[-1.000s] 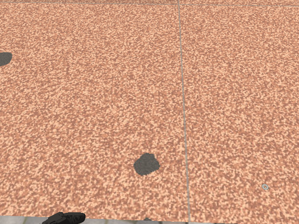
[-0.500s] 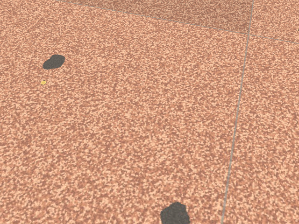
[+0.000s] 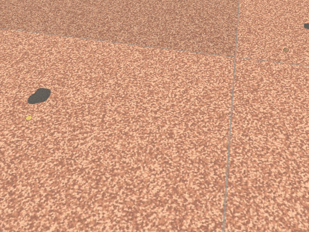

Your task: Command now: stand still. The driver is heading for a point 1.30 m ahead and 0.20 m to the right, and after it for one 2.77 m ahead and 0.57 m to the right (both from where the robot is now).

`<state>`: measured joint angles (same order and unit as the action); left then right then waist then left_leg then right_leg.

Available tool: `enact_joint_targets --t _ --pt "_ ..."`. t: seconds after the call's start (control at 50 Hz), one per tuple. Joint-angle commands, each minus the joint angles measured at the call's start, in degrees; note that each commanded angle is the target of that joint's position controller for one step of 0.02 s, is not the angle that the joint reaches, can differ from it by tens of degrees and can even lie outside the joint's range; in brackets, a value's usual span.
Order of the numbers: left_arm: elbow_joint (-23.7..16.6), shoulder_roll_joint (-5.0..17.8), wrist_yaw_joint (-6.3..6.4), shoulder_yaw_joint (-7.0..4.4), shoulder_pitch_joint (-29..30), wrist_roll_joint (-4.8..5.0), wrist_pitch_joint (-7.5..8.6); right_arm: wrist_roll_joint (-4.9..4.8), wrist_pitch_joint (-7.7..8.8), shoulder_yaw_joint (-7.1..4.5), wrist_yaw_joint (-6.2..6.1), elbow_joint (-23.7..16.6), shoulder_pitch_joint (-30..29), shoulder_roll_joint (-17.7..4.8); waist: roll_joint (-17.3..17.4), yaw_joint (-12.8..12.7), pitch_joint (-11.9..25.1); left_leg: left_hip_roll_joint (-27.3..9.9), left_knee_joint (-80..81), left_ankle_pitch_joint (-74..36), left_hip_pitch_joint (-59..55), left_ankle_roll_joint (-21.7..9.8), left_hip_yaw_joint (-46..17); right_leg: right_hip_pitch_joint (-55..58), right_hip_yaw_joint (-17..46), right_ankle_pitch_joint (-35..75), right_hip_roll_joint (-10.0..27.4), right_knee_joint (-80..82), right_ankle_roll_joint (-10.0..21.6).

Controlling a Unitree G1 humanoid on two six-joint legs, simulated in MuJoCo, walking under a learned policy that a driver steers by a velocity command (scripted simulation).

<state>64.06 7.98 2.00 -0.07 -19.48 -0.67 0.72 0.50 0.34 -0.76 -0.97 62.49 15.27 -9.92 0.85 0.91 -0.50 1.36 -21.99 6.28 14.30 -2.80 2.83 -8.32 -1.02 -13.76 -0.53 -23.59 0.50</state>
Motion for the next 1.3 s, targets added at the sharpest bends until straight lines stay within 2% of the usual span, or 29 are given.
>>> enact_joint_targets --t 0.02,0.08,0.14,0.16,0.2,0.24,0.32,0.36,0.38,0.4,0.42,0.44,0.48,0.52,0.58,0.68,0.74,0.8,0.84,0.86,0.88,0.9,0.92,0.94,0.98,1.04,1.1,1.2,1.3 --pt "-0.9 4.3 0.11 -0.55 -3.0 0.03 0.45 -0.04 0.45 -0.24 -0.21 -0.2 2.5 -3.5 -1.8 -0.1 -4.1 -5.9 4.1 5.4 -3.3 0.0 -7.8 -7.5 6.8 -4.6 6.1 8.1 2.2" --pt "-0.7 4.3 0.08 -0.50 -3.8 0.07 0.42 -0.04 0.48 0.00 -0.38 0.6 3.2 -3.3 -1.2 -0.4 -4.1 -6.0 4.1 4.8 -3.1 0.2 -7.8 -6.8 6.5 -3.6 6.0 7.7 2.4" --pt "-0.9 6.7 -0.07 -1.50 -5.2 -0.12 -0.05 0.20 0.15 -0.40 -0.31 0.5 3.8 -4.1 -3.1 -1.0 -4.4 -2.6 0.0 20.4 0.7 -0.8 -5.2 -7.4 7.9 -21.4 5.1 8.2 4.5" --pt "-1.2 7.3 -0.21 -1.85 -5.9 -0.24 -0.31 0.46 -0.01 -0.57 -0.11 -0.1 3.0 -4.2 -3.8 -1.7 -6.4 -1.4 -2.3 24.6 4.4 -1.2 -4.3 -7.9 10.1 -27.8 6.2 9.7 5.9" --pt "-0.7 8.8 -0.20 -2.73 -8.5 -0.22 -0.42 0.99 0.31 -0.20 0.61 -2.0 0.2 -1.6 -8.6 -3.2 -9.3 1.0 -11.9 18.9 11.3 -0.7 0.2 -5.1 18.8 -33.8 12.9 15.8 9.3" --pt "-0.9 9.4 -0.18 -3.47 -7.4 -0.39 0.07 1.73 1.22 -0.50 1.22 -3.6 -0.9 -2.1 -8.8 -2.8 -9.9 -2.1 -20.1 14.6 15.0 -1.0 -0.1 -3.5 22.7 -29.0 18.0 18.4 11.9" --pt "-1.6 9.2 -0.65 -3.91 -4.4 -0.30 1.46 0.93 3.17 -1.24 1.90 -4.9 0.5 -2.4 -7.4 -0.3 -9.1 -2.3 -13.4 15.4 8.6 -1.7 1.1 -4.4 15.2 -19.9 14.5 14.2 10.4" --pt "-2.2 9.0 -0.82 -4.09 -2.3 -0.10 1.64 0.45 3.71 -1.66 1.60 -2.0 8.7 -1.6 -5.0 3.1 -7.9 1.1 -4.5 11.6 -7.3 -1.7 3.6 -12.7 10.1 -17.6 10.3 7.2 9.0" --pt "-2.9 7.2 -0.97 -3.65 -1.3 -0.44 2.12 0.72 4.16 -2.36 1.10 -0.2 15.1 -3.4 -0.4 5.4 -6.5 -2.3 -0.6 13.8 -16.6 -2.2 -2.3 -18.9 6.2 -14.1 7.4 -1.6 7.6" --pt "-5.3 2.4 -1.75 -2.34 0.1 0.09 2.82 1.09 4.53 -3.80 0.36 0.7 22.1 -9.3 14.5 7.4 -3.6 -16.3 10.8 29.6 -24.5 -6.1 -25.7 -29.5 -2.9 -13.4 -0.4 -21.7 4.5" --pt "-7.3 5.8 -2.22 -3.19 2.2 -1.39 3.00 0.66 3.86 -4.30 0.44 2.3 25.4 -11.4 15.4 7.0 -4.8 -23.8 15.4 33.9 -22.5 -10.4 -39.6 -36.0 -2.6 -18.3 -1.9 -34.0 5.0" --pt "-7.8 7.2 -2.77 -3.58 4.8 -2.20 2.96 0.98 3.68 -3.49 0.45 0.3 18.8 -8.6 6.1 3.5 -8.2 -22.7 14.5 33.6 -17.1 -10.4 -36.0 -36.8 1.0 -13.4 2.3 -39.7 5.9" --pt "-7.3 5.1 -3.71 -3.21 4.7 -1.23 3.47 0.75 4.44 -2.90 0.72 -2.6 11.1 -6.9 1.8 0.1 -8.0 -17.9 15.9 22.9 -12.0 -8.1 -25.6 -33.2 2.0 -3.5 5.0 -38.6 5.4" --pt "-6.6 5.5 -4.13 -3.48 4.1 -1.55 3.02 0.44 5.29 -2.06 0.35 -2.3 11.2 -4.7 2.0 -0.9 -6.1 -14.5 16.0 9.0 -12.9 -6.9 -17.7 -31.1 0.5 0.8 5.3 -36.7 4.0" --pt "-7.9 5.2 -4.07 -3.50 7.8 -1.38 2.04 0.21 5.82 -1.49 0.04 -0.4 15.9 -4.2 2.9 -0.7 -5.0 -13.0 13.8 -10.1 -16.3 -6.9 -11.2 -33.7 -1.8 3.6 4.5 -34.7 2.5" --pt "-13.2 4.0 -4.07 -2.36 20.8 -0.62 1.85 0.39 5.97 -0.91 -0.03 0.0 17.2 -4.3 4.4 1.2 -7.3 -11.0 14.0 -19.6 -13.6 -7.2 -5.9 -30.5 -5.2 9.8 2.6 -19.2 1.7" --pt "-14.9 4.8 -3.90 -2.18 23.7 -0.34 1.96 0.45 6.12 -1.16 -0.21 0.6 17.7 -5.5 5.1 1.3 -7.8 -12.3 13.5 -24.8 -14.8 -7.4 -5.0 -25.4 -6.5 10.9 1.3 -12.1 3.6" --pt "-13.8 7.1 -2.99 -3.21 17.4 -0.35 2.57 0.62 6.26 -1.67 -0.37 0.5 15.3 -7.2 5.0 -2.4 -4.2 -13.4 4.5 -44.2 -18.7 -6.3 -3.2 -16.1 -6.9 7.1 -1.6 -9.6 7.0" --pt "-8.5 9.4 -2.13 -4.79 0.8 -0.63 3.49 0.55 5.74 -2.08 -0.35 0.2 13.5 -8.2 3.3 -9.2 4.2 -11.3 -15.3 -44.8 -15.7 -4.8 -1.1 1.8 -6.3 7.7 -3.0 -4.6 9.3" --pt "-6.7 13.6 -1.62 -6.06 -8.1 -2.13 3.83 0.15 5.59 -1.56 0.00 -1.1 14.3 -6.2 -1.3 -11.6 10.3 -8.6 -32.0 -25.3 -4.6 -4.2 0.4 15.3 6.4 -1.7 8.4 -3.4 11.8" --pt "-7.0 18.1 -1.99 -7.05 -9.2 -2.82 3.60 -1.68 5.33 -0.69 0.90 -1.8 21.7 0.6 -13.9 -6.9 16.5 3.0 -54.8 22.4 15.7 -2.1 0.6 28.4 37.9 -7.7 25.2 4.2 20.9" --pt "-7.5 15.6 -2.50 -6.69 -3.6 -0.44 2.89 -0.29 5.06 -2.14 0.90 -2.2 15.9 -5.5 -5.1 -6.3 12.7 0.6 -58.2 20.0 21.3 -3.5 -6.6 22.6 41.5 -17.2 22.4 10.3 19.4" --pt "-8.8 12.2 -2.57 -5.64 3.1 0.15 3.02 0.09 5.20 -2.51 1.10 -4.6 9.6 -6.2 -3.8 -4.2 3.3 -2.6 -55.9 13.8 23.3 -3.8 -6.0 13.2 31.5 -16.9 20.9 11.8 17.1" --pt "-9.0 9.0 -2.79 -4.79 5.8 -0.04 3.61 0.32 5.45 -2.48 1.23 -5.2 6.9 -5.5 -0.8 -2.9 -0.4 -4.5 -52.3 10.1 21.0 -3.8 -5.8 5.8 25.2 -9.2 18.4 13.7 15.3" --pt "-7.3 5.6 -2.28 -3.58 4.9 -0.11 4.52 1.55 4.22 -2.34 1.59 -4.7 8.5 -3.2 -1.9 0.6 -1.8 -6.6 -47.0 8.6 14.6 -2.7 -5.7 -1.8 15.7 2.0 14.0 15.0 12.3" --pt "-5.6 7.1 -1.84 -3.45 0.2 -0.10 5.62 1.78 2.68 -2.37 2.15 -5.5 6.9 -2.2 -2.7 1.5 -2.5 -7.3 -42.6 7.4 15.3 -1.1 -4.0 -3.0 10.2 10.2 12.2 16.0 12.1" --pt "-5.2 8.4 -1.89 -3.45 -3.1 0.01 5.62 1.69 1.96 -2.47 2.53 -8.6 -1.6 -3.4 -3.0 0.2 -4.9 -8.5 -36.1 1.3 22.1 0.4 -2.3 -1.0 7.6 11.9 11.2 18.1 11.7" --pt "-4.4 8.1 -1.84 -2.86 -8.6 0.13 5.62 0.75 2.20 -1.77 2.85 -12.4 -12.9 -2.8 -3.7 -2.9 -5.6 -6.8 -21.1 -6.7 23.1 1.5 0.8 4.4 3.5 22.8 9.5 17.3 9.6" --pt "-2.8 8.6 -1.13 -2.73 -12.7 -0.60 5.33 0.65 2.79 -1.51 2.75 -15.0 -19.6 -3.4 -4.6 -4.7 -6.2 -4.5 -12.9 -5.1 23.5 -0.5 2.3 14.2 2.8 31.3 11.9 13.9 10.4"
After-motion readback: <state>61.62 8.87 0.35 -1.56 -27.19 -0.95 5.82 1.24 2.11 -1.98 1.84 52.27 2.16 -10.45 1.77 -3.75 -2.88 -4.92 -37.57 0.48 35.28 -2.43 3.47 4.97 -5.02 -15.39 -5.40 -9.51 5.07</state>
